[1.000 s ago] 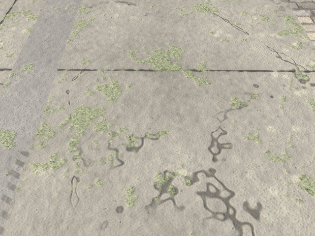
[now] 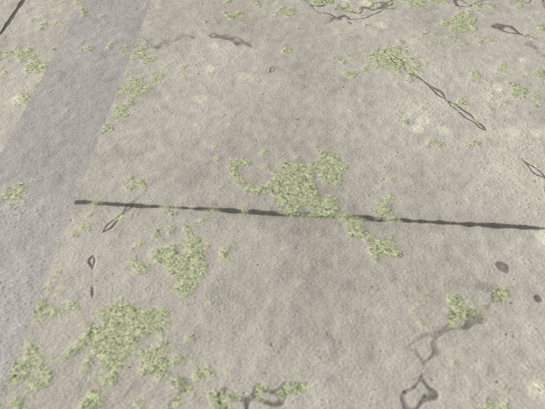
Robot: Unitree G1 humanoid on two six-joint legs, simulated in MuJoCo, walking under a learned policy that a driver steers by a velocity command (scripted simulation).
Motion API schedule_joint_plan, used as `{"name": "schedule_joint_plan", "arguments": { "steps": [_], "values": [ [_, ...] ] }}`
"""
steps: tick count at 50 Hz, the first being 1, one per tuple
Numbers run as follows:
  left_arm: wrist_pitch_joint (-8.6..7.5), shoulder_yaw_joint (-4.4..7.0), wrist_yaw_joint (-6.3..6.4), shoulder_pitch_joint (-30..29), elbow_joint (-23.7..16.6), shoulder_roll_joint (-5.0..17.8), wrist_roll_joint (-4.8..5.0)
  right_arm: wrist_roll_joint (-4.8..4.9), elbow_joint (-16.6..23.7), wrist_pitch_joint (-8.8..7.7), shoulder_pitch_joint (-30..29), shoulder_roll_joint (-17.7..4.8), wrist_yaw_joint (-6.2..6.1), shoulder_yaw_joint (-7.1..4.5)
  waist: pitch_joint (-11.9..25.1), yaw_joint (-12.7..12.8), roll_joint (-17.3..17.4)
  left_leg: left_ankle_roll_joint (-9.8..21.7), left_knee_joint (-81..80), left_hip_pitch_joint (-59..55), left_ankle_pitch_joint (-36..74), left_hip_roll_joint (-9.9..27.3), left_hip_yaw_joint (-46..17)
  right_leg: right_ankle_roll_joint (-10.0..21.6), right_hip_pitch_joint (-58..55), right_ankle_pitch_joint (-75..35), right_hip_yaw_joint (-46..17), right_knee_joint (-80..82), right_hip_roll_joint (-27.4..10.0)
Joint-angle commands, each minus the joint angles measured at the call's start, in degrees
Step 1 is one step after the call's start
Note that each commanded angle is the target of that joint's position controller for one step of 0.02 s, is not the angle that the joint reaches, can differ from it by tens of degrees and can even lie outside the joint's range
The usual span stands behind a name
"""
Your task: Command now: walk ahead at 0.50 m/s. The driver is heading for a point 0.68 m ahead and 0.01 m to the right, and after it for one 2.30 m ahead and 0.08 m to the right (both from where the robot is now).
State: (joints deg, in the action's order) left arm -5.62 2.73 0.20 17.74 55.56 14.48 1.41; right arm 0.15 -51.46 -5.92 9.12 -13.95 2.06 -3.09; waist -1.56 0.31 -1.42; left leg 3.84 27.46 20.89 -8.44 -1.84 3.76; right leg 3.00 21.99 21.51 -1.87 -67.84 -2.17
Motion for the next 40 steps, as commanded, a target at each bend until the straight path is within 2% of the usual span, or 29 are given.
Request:
{"name": "schedule_joint_plan", "arguments": {
  "steps": [1,2,5,7,11,15,17,19,20,21,22,23,24,25,26,27,28,29,31,33,36,40],
  "values": [
    [0.04,1.62,0.52,1.27,-3.5,4.18,-0.26,-0.74,1.31,-0.8,2.06,-4.17,0.19,-0.68,4.61,0.51,5.71,9.26,-17.16,-12.29,5.32,15.01,-18.34,0.39,11.37,-6.16,-2.73,0.35,-6.34],
    [0.63,1.58,0.61,1.77,-3.33,3.23,-0.27,-0.55,0.67,-0.91,2.97,-4.65,0.06,-0.79,3.81,0.92,5.75,9.66,-18.33,-10.77,6.55,14.54,-16.45,0.05,11.09,-6.69,-2.21,1.88,-6.58],
    [1.36,1.92,0.89,-3.56,-5.3,3.63,-0.91,-0.45,-0.75,-0.9,5.94,-7.18,-1.01,-1.36,0.9,0.36,4.29,10.25,-20.63,-10.78,9.85,14.59,-13.56,-1.66,16.55,-13.03,-1.69,8.99,-7.27],
    [1.26,1.98,0.77,-7.61,-6.58,3.4,-1.17,-0.31,-1.47,-0.46,7.95,-7.41,-1.69,-1.34,0.15,-0.64,3.99,9.54,-21.02,-12.78,11.06,14.19,-12.01,-2.41,19.53,-18.69,-1.41,15.07,-7.11],
    [0.75,1.41,-0.01,-15.02,-8.53,2.09,-0.88,0.22,-2.68,0.03,11.16,-7.82,-2.27,-1.21,-1.3,-2.93,4.57,7.56,-21.38,-14.56,10.4,12.4,-8.14,-2.45,17.84,-27.53,0.63,27.74,-5.02],
    [0.33,0.83,-1.18,-21.52,-10.72,1.98,-0.34,0.56,-4.74,0.78,15.1,-8.31,-2.37,-1.4,-3.32,-5.11,4.55,7.58,-19.48,-20.8,10.0,14.4,-7.82,-2.02,18.7,-26.17,1.67,34.48,-3.5],
    [-0.06,0.7,-1.95,-23.46,-11.93,2.3,-0.15,0.7,-5.52,1.36,15.91,-8.68,-2.58,-1.69,-3.92,-5.1,4.93,7.27,-17.32,-24.35,11.83,16.19,-8.26,-1.0,19.12,-22.97,1.57,36.64,-3.09],
    [-0.44,0.96,-2.52,-22.22,-12.18,3.44,-0.06,0.88,-5.71,1.83,15.09,-9.36,-2.81,-2.08,-2.95,-3.49,5.84,6.37,-14.36,-26.4,17.22,17.37,-8.4,0.52,15.63,-18.95,2.15,38.34,-2.06],
    [-0.59,1.48,-2.56,-19.33,-11.56,4.62,-0.12,0.91,-5.46,2.01,13.87,-9.91,-2.87,-2.26,-1.11,-1.61,6.63,5.7,-11.33,-26.43,24.81,17.11,-7.87,1.44,10.45,-17.29,3.29,38.93,-0.6],
    [-0.66,2.43,-2.41,-13.26,-9.81,6.22,-0.31,0.98,-5.11,2.27,12.26,-9.98,-2.88,-2.25,2.53,1.93,6.85,4.62,-4.6,-25.3,34.12,15.4,-6.16,2.71,1.41,-17.56,5.1,40.08,1.5],
    [-0.62,3.93,-1.99,-3.02,-6.59,9.22,-0.52,0.67,-4.55,2.41,11.66,-8.5,-2.85,-1.67,8.88,6.16,5.53,2.88,7.27,-19.72,35.08,12.11,-3.85,4.69,-13.42,-19.15,4.31,39.35,1.15],
    [-0.41,5.09,-1.39,6.87,-4.67,13.8,-1.49,-0.23,-3.08,2.2,13.56,-5.77,-2.83,-0.65,17.73,7.78,-3.08,0.25,27.61,-3.92,16.21,7.07,-0.82,9.6,-32.8,-17.07,-12.4,39.41,-11.63],
    [-0.35,4.94,-1.9,8.16,-3.98,15.09,-1.43,0.11,-3.56,0.74,19.06,0.61,-2.22,1.2,23.6,4.55,-16.35,-1.88,42.78,14.32,-23.73,-2.24,-5.67,16.84,-45.62,-8.68,-37.89,47.86,-21.18],
    [-0.48,3.47,-1.9,5.91,-4.42,9.82,-0.83,1.52,-3.55,-0.47,14.87,-5.93,-1.89,-0.32,19.35,5.75,-10.32,-0.81,48.9,20.41,-23.77,1.4,-11.27,14.27,-42.59,-4.08,-36.49,49.94,-19.1],
    [-0.55,2.78,-1.72,0.84,-5.49,7.72,-0.7,2.4,-2.0,-1.22,9.89,-8.09,-1.73,-0.87,11.76,4.79,-7.32,0.05,48.61,22.66,-18.36,4.33,-9.56,11.79,-34.44,-7.55,-27.47,50.88,-17.32],
    [-0.55,2.36,-1.79,-3.65,-6.36,6.72,-1.1,2.09,-1.62,-1.33,7.29,-7.67,-2.17,-0.97,8.03,2.91,-2.17,0.05,45.72,20.12,-12.89,7.16,-8.21,10.53,-25.98,-12.59,-21.44,52.58,-15.2],
    [-0.67,1.92,-2.02,-5.97,-6.64,5.18,-1.6,1.33,-1.56,-0.89,6.32,-7.2,-2.49,-1.42,5.06,1.31,-1.25,-0.17,42.56,17.57,-9.91,8.81,-7.91,9.97,-19.47,-16.99,-17.0,54.45,-13.22],
    [-0.8,1.48,-2.18,-6.66,-6.35,3.92,-2.06,1.15,-1.85,-0.06,7.7,-6.11,-2.5,-1.53,4.7,-0.44,-2.36,-0.19,40.69,14.24,-7.93,10.04,-8.3,9.62,-15.89,-18.44,-14.11,56.2,-11.87],
    [-1.09,1.58,-2.11,-5.32,-5.28,4.36,-1.78,1.02,-2.2,1.23,8.93,-3.93,-2.67,-1.45,3.66,-1.5,-2.73,-0.83,37.36,12.63,-6.47,10.61,-7.61,10.38,-12.69,-20.38,-10.82,58.79,-10.87],
    [-1.17,1.98,-1.44,-3.6,-4.38,6.22,-1.77,0.63,-1.01,1.8,5.61,-4.18,-2.9,-1.68,1.61,-1.36,-1.93,-1.89,32.72,16.11,-2.21,11.01,-7.29,10.81,-12.23,-21.98,-8.67,60.62,-10.77],
    [-0.65,2.03,-0.44,-0.75,-3.23,6.84,-1.6,0.1,0.95,1.72,-0.47,-4.09,-2.73,-1.82,0.02,0.02,-1.46,-3.13,23.41,20.39,6.51,10.83,-6.96,9.94,-14.37,-23.45,-6.08,61.59,-10.1],
    [-0.31,1.98,0.08,2.62,-1.76,7.28,-1.05,0.42,2.95,1.26,-7.93,-2.83,-2.0,-1.2,-1.62,2.31,-1.88,-3.22,11.4,18.3,14.75,8.63,-4.83,8.24,-15.76,-22.43,-2.33,62.08,-8.52]
  ]
}}
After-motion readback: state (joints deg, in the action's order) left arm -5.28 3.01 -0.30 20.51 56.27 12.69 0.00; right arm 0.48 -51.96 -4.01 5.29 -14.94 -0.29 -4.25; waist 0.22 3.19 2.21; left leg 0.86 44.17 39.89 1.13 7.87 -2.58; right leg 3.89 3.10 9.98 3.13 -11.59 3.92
